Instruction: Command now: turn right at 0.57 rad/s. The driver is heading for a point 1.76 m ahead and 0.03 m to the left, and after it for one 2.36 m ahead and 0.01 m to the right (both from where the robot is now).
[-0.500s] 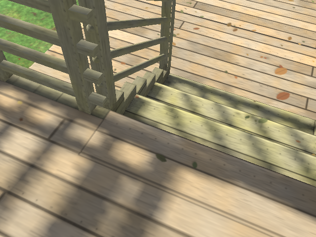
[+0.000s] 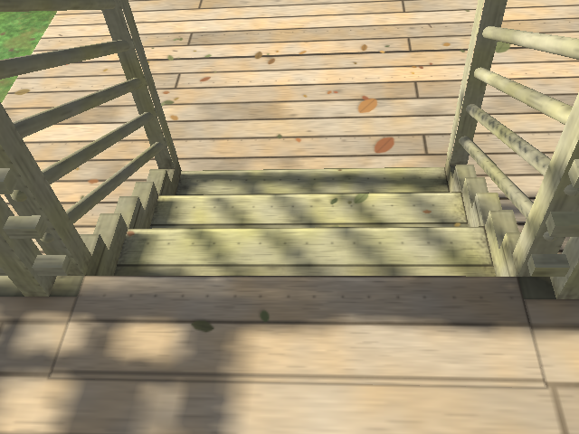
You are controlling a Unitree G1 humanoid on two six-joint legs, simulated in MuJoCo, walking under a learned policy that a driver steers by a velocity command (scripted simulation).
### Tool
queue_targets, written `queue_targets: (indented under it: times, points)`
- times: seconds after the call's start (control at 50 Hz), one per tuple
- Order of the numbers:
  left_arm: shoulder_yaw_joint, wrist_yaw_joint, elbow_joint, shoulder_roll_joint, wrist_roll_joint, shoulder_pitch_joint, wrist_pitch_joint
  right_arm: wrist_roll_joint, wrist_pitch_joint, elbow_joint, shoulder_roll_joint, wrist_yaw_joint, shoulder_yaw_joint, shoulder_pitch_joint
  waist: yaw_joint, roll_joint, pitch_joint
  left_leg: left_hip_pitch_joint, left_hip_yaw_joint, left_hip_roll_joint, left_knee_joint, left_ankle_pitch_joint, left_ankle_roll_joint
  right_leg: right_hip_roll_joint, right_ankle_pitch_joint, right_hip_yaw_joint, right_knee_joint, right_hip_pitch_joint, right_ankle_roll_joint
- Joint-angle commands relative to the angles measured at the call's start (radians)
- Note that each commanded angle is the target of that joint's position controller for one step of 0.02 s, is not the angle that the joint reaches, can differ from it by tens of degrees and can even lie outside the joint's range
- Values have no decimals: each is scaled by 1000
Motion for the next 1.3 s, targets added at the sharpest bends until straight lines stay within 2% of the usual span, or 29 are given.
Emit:
queue_targets:
  times: [0.02, 0.04, 0.08, 0.1, 0.18, 0.26, 0.34, 0.38, 0.4, 0.42, 0.44, 0.46, 0.48, 0.5, 0.54, 0.58, 0.64, 0.74, 1.0, 1.3]
  points:
    - [39, 18, -81, 177, -9, -48, -17, -4, -19, -69, -84, 6, -18, -8, -20, -183, -11, -151, -103, -28, 162, 82, 6, -211, 331, 294, -284, 92, -147]
    - [35, 21, -82, 159, -18, -37, -20, -20, -22, -64, -86, 12, -19, 15, -21, -168, -49, -143, -108, -33, 181, 94, 2, -201, 408, 290, -274, 129, -151]
    - [36, 10, -86, 163, -20, -1, -29, -8, -17, -71, -76, 15, -18, 11, -11, -122, -90, -140, -114, -42, 197, 102, -4, -201, 497, 289, -247, 182, -159]
    - [38, 9, -83, 170, -21, 20, -32, -5, -13, -80, -70, 13, -16, 0, -3, -120, -88, -150, -119, -43, 182, 100, -9, -203, 498, 302, -243, 201, -164]
    - [31, 16, -78, 161, -11, 70, -36, 1, -2, -94, -63, 5, -7, -19, 26, -158, -80, -126, -119, -45, 60, 75, -14, -216, 479, 328, -248, 240, -178]
    - [24, 16, -76, 169, -1, 67, -34, 7, -3, -107, -55, 2, 4, -34, 39, -159, -73, -6, -112, -58, -67, 31, 7, -217, 470, 340, -235, 190, -182]
    - [14, 13, -72, 170, 3, 24, -30, 19, -10, -104, -51, -6, 10, -3, 26, -162, -69, 155, -96, -85, -232, 23, 35, -208, 498, 359, -207, 121, -163]
    - [5, 18, -67, 158, -10, -14, -27, 18, -20, -82, -28, -11, 19, 57, -19, -134, -69, 307, -82, -91, -485, 188, 51, -174, 456, 346, -169, 69, -112]
    - [-5, 20, -65, 133, -14, -6, -30, 6, -33, -79, -38, -16, 21, 67, -17, -97, -76, 411, -148, -34, -592, 302, 59, -147, 346, 343, -158, 4, -60]
    - [-22, 19, -70, 77, -16, 29, -35, -15, -48, -88, -97, -21, 18, 74, 9, 47, -104, 482, -337, 152, -657, 360, 90, -71, 166, 272, -58, -51, -12]
    - [-18, 21, -60, 85, -25, 43, -28, -4, -49, -100, -142, -11, 15, -10, 50, 135, -45, 335, -413, 244, -638, 530, 186, 47, -49, 158, -75, -36, 11]
    - [-15, 20, -34, 112, -10, 50, -20, 2, -53, -108, -92, -2, 26, -54, 48, 123, -42, 272, -388, 237, -630, 514, 220, 18, -85, 135, -34, 54, 20]
    - [-17, 15, -24, 107, -9, 36, -19, 3, -57, -106, -67, 3, 37, -72, 52, 110, -30, 251, -338, 182, -624, 469, 191, 14, -9, 139, -87, 92, 19]
    - [-19, 11, -19, 102, -10, 16, -21, 1, -56, -96, -72, 4, 37, -69, 49, 104, -21, 254, -289, 125, -612, 406, 151, 8, 84, 144, -145, 116, 22]
    - [-20, 6, -11, 118, -1, -12, -29, 7, -59, -78, -84, 0, 35, -18, 22, 96, -34, 262, -262, 76, -605, 353, 108, -24, 202, 172, -189, 150, 30]
    - [-22, 9, 32, 116, -9, 21, -34, 12, -57, -66, -82, 1, 35, -9, 20, 29, -18, 292, -245, 54, -616, 277, 98, -40, 204, 177, -196, 120, 37]
    - [-27, 19, 73, 104, -11, 17, -39, 11, -56, -41, -70, 1, 39, 1, 13, -27, -2, 320, -228, 41, -599, 282, 96, -53, 217, 192, -232, 102, 34]
    - [-30, 26, 134, 105, -14, 14, -45, 9, -61, 8, -65, 3, 40, 19, 4, -51, -9, 342, -213, 31, -590, 300, 96, -66, 229, 201, -254, 109, 30]
    - [-47, 36, 262, 93, -17, 36, -45, 10, -60, 132, -46, -2, 58, 65, 6, -40, 8, 330, -206, 19, -598, 299, 90, -81, 233, 197, -266, 128, 21]
    - [-67, 43, 331, 54, -19, 62, -45, 10, -61, 216, -10, -10, 75, 124, 4, -43, 23, 323, -205, 13, -588, 316, 90, -82, 237, 182, -254, 116, 23]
